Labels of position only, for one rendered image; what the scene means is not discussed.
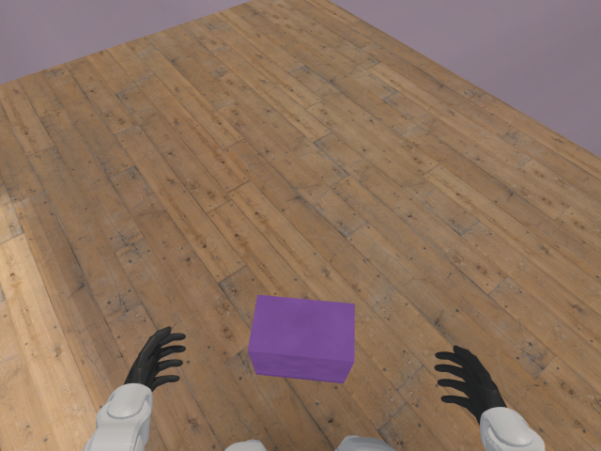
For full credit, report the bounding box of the robot left hand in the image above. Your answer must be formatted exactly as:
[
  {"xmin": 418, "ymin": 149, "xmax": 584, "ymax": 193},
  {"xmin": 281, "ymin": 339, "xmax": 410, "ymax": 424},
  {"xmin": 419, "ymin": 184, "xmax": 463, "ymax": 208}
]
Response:
[{"xmin": 124, "ymin": 326, "xmax": 186, "ymax": 392}]

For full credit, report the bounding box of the robot right hand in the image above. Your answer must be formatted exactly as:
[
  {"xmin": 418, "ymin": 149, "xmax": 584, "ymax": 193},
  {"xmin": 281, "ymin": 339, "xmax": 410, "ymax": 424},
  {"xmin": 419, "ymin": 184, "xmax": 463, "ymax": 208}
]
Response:
[{"xmin": 435, "ymin": 346, "xmax": 507, "ymax": 425}]

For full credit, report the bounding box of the carton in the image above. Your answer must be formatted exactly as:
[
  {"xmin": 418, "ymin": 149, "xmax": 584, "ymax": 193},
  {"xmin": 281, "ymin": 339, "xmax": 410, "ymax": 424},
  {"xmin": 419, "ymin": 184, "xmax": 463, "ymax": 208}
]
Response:
[{"xmin": 248, "ymin": 295, "xmax": 355, "ymax": 383}]

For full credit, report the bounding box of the left robot forearm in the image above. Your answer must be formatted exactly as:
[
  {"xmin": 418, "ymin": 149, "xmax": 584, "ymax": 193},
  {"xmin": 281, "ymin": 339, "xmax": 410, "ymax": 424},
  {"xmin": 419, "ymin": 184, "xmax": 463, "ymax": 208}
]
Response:
[{"xmin": 83, "ymin": 383, "xmax": 153, "ymax": 451}]

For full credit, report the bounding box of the right robot forearm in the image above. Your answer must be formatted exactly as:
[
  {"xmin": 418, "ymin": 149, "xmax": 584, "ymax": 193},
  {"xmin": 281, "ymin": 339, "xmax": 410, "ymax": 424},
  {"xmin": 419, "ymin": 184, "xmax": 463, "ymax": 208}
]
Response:
[{"xmin": 480, "ymin": 407, "xmax": 545, "ymax": 451}]

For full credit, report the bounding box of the robot right shin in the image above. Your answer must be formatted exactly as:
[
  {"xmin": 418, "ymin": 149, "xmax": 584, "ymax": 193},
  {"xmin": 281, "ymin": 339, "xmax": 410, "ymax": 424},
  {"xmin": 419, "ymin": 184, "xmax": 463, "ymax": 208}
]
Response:
[{"xmin": 338, "ymin": 435, "xmax": 360, "ymax": 448}]

